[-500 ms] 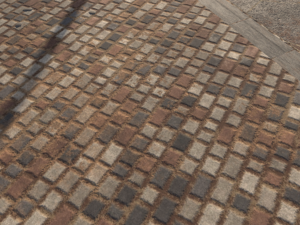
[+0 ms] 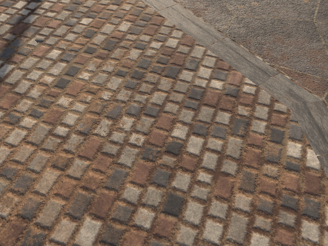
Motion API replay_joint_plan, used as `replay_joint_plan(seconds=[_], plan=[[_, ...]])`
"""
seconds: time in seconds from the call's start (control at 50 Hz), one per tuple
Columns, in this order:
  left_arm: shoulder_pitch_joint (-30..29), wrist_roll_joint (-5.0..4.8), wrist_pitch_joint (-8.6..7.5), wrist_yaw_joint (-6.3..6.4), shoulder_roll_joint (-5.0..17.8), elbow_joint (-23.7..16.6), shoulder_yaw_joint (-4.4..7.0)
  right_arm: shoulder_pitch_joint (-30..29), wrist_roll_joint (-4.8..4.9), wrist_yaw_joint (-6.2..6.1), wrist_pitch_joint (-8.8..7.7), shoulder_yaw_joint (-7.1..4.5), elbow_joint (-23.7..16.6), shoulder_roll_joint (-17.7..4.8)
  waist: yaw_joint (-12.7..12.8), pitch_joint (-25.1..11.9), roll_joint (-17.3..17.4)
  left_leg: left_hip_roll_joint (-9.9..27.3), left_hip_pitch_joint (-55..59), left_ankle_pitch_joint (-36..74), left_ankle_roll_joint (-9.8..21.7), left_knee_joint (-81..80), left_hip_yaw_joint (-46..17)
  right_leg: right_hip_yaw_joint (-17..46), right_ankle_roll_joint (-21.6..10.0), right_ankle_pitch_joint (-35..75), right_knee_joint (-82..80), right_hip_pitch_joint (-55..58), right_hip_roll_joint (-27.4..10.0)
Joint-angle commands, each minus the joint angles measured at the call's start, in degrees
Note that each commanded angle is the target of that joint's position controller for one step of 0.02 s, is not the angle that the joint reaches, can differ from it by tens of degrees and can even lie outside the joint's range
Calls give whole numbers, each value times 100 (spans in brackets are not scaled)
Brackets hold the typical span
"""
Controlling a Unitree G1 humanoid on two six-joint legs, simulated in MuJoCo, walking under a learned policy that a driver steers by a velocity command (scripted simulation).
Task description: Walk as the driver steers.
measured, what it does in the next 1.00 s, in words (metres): walks ahead, turning left: right foot, then left foot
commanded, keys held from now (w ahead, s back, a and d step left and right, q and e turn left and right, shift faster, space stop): e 0.08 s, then q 0.88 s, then no key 0.04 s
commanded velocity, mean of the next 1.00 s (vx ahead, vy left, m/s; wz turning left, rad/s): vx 0.09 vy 0.00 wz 0.27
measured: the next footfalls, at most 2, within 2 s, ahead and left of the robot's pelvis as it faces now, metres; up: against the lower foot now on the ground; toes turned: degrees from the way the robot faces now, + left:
right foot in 0.22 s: +0.25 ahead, -0.14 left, +0.00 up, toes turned -5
left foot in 0.62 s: +0.17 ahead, +0.11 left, +0.00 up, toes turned +11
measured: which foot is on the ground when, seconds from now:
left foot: down 0.00-0.22, up 0.24-0.60, down 0.62-1.00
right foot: up 0.00-0.20, down 0.22-0.62, up 0.64-1.00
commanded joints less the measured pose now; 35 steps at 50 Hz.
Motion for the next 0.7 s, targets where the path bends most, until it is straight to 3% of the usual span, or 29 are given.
replay_joint_plan(seconds=[0.02,0.08,0.12,0.16,0.18,0.2,0.22,0.24,0.26,0.28,0.3,0.32,0.34,0.36,0.42,0.5,0.56,0.6,0.62,0.64,0.66,0.68,0.7], plan=[[87,63,-37,-65,72,-350,7,-707,9,-126,-69,-181,-429,-815,264,24,697,1369,-360,3242,647,-593,-141,-180,60,980,-975,383,-35],[-460,81,-40,-214,-22,-622,-31,-453,66,-233,55,-218,-287,-976,13,-51,632,1474,-27,3383,605,-379,78,-460,-7,1469,-1802,606,79],[-661,111,-38,-264,-6,-792,-25,-205,154,-224,138,-230,-118,-1030,-37,-101,600,1634,262,3478,636,-127,-90,-401,-148,1114,-2145,723,169],[-581,166,-58,-274,87,-830,6,-219,248,-200,212,-241,0,-1087,108,-181,662,1737,521,3789,608,289,-304,-419,-356,610,-2450,946,303],[-283,207,-82,-255,186,-737,53,-317,290,-193,237,-235,33,-1092,318,-325,655,1645,583,3981,520,688,-369,-506,-465,674,-2784,1352,418],[160,245,-125,-203,377,-572,139,-324,300,-171,252,-198,86,-1018,567,-598,499,1337,534,3927,333,1396,-298,-638,-608,1493,-3358,2126,559],[548,321,-136,-106,858,-507,242,-76,165,-149,202,-104,65,-814,605,-1203,59,951,-113,2697,3,2379,-163,-76,-865,4347,-3060,3440,-147],[669,513,-99,-1,921,-538,162,560,41,-55,156,121,63,-262,375,-2107,-971,265,-1793,-1620,-447,4230,-407,1629,-2052,6627,-2616,5361,-1781],[654,382,-59,12,485,-569,38,646,167,-18,205,93,279,-439,487,-2811,-716,183,-1793,-3268,-580,4935,-1526,1928,-2449,6720,-2618,5306,-2086],[349,236,-6,-24,518,-585,66,241,352,-15,291,-57,157,-947,550,-2289,-504,343,-2198,-3183,-618,5164,-1497,1443,-2267,5363,-2955,4804,-1787],[-21,182,14,-24,495,-591,64,-169,358,-88,385,-82,74,-951,462,-1646,-212,500,-2558,-2962,-632,5084,-1294,1138,-1932,4138,-3219,4277,-1509],[-320,165,32,-6,370,-568,29,-298,287,-178,517,-103,84,-888,344,-1137,-59,603,-2583,-2655,-705,4792,-1228,880,-1711,3117,-3516,3605,-1330],[-594,193,59,16,320,-564,18,-182,254,-249,675,-118,129,-837,150,-887,-208,662,-2162,-2342,-800,4534,-1146,563,-1563,2368,-3804,2890,-1149],[-778,241,89,32,409,-554,63,-10,235,-296,790,-111,166,-731,27,-745,-378,573,-1835,-2073,-875,4416,-951,352,-1525,1855,-4028,2383,-1065],[-960,271,100,135,475,-503,127,61,190,-367,906,-137,105,-625,-6,-743,-447,614,-1545,-1572,-836,4177,-769,-28,-1564,967,-4323,1995,-1119],[-1029,231,161,263,542,-342,178,-341,160,-296,910,-141,-131,-620,110,-747,-468,730,-1428,-1131,-621,3513,-640,-289,-1493,354,-4422,2133,-1282],[-1074,136,239,276,638,-235,217,-325,156,-193,908,-187,-196,-688,54,-727,-478,688,-1138,-1039,-413,2885,-486,-414,-1325,122,-4280,2301,-1389],[-1184,13,301,267,628,-164,228,42,134,-124,908,-238,-65,-691,-179,-693,-348,481,-553,-473,-141,1869,-270,-711,-973,-257,-3839,2163,-1219],[-1013,-33,337,252,446,-52,204,216,82,-118,903,-295,-5,-809,-207,-503,36,452,-309,-166,90,1209,-541,-987,-598,-694,-3178,1877,-926],[-761,82,376,210,138,-28,148,249,60,-209,881,-422,-112,-1364,-17,-210,1581,1617,-53,881,605,243,-2380,-1634,25,-1627,-1484,868,-186],[-1246,161,341,251,202,-357,168,46,-47,-212,789,-472,-340,-1880,-53,15,2134,2460,-389,1370,1549,-130,-3836,-1011,267,-2825,-319,-139,601],[-1591,159,329,279,343,-429,213,-86,-172,-182,633,-442,-377,-1699,-151,-121,1580,2294,-567,820,1587,-267,-3665,-355,158,-2627,404,-173,528],[-1462,100,333,292,435,-363,263,-364,-106,-189,516,-404,-408,-1544,51,-112,1370,1972,-530,516,1235,-224,-3189,-165,63,-2025,538,-190,421]])
Over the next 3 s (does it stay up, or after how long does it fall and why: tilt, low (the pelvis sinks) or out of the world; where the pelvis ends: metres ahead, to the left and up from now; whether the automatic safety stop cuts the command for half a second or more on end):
stays up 0.19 0.00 -0.02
